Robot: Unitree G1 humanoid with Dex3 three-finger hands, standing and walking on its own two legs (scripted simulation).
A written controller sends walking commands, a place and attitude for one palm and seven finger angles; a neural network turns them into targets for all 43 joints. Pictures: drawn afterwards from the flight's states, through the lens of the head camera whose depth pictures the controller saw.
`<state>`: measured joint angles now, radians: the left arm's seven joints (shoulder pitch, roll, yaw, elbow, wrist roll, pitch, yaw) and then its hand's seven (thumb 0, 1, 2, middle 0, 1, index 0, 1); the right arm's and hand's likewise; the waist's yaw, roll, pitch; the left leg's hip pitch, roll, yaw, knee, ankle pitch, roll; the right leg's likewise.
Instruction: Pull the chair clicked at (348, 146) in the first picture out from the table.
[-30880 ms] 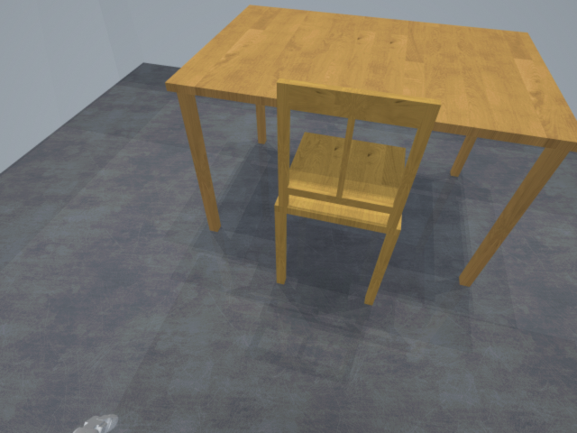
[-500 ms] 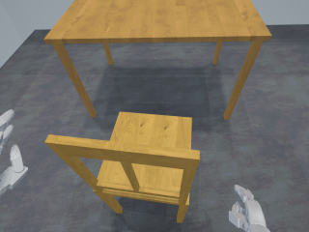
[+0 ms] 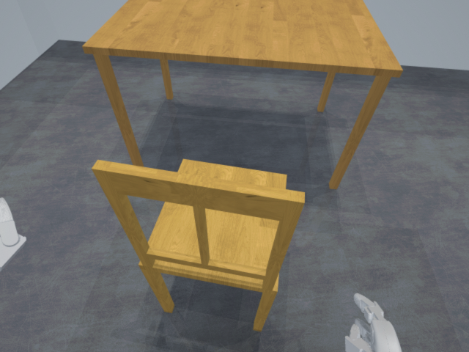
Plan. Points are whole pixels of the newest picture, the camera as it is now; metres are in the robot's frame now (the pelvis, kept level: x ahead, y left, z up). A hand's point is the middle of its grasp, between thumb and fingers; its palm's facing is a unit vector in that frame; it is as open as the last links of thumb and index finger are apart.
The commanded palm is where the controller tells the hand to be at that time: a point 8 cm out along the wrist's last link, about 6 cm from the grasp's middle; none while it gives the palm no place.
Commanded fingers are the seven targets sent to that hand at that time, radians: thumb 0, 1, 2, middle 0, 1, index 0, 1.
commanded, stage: step back with the hand held close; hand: left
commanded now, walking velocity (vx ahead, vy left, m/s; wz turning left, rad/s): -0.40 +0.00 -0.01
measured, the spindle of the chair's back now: (202, 236) +0.36 +0.10 -0.09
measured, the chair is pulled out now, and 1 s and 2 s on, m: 0.55 0.55 0.55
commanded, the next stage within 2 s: stop stepping back and stand still in 1.00 s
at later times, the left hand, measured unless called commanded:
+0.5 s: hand out of the picture +0.17 +0.27 +0.18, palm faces +0.50 -0.68 -0.54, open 7.4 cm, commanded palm +0.10 +0.30 +0.19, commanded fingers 0.00 0.90 0.90 -0.20 -0.30 -0.20 -0.30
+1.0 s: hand out of the picture +0.14 +0.24 +0.20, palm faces +0.41 -0.76 -0.51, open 7.4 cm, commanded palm +0.08 +0.29 +0.19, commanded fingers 0.00 0.90 0.90 -0.20 -0.30 -0.20 -0.30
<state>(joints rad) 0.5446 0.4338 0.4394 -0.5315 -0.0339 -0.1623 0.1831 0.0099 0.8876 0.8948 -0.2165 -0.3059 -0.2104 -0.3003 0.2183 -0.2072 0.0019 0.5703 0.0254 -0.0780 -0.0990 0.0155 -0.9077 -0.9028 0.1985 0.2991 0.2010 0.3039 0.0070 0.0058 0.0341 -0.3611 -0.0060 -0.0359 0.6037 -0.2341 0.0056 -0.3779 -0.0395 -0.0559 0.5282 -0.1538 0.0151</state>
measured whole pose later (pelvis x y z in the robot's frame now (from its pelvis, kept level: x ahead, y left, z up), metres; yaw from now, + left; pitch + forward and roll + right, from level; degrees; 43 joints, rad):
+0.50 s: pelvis -0.02 -0.01 -0.02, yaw +3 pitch +0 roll -2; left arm 0.54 0.46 0.54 -0.58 -0.02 -0.27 0.16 0.01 0.89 0.89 -0.22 -0.31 -0.21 -0.30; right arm 0.20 -0.17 -0.01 0.62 0.01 -0.15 -0.08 0.02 -0.91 -0.90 0.20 0.30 0.20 0.30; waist 0.01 0.01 0.07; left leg -0.50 0.04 -0.02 0.76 -0.28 0.01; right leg -0.47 0.00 -0.03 0.69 -0.22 0.01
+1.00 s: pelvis -0.07 -0.01 +0.00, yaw -2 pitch +2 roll -2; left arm 0.54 0.45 0.52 -0.62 -0.05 -0.32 0.14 0.01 0.89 0.90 -0.21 -0.31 -0.21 -0.30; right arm 0.16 -0.14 -0.03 0.64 -0.02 -0.20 -0.02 0.01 -0.91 -0.90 0.20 0.30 0.20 0.30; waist 0.02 0.00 0.09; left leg -0.36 0.13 0.06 0.61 -0.27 -0.04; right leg -0.31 -0.03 -0.03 0.60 -0.30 -0.01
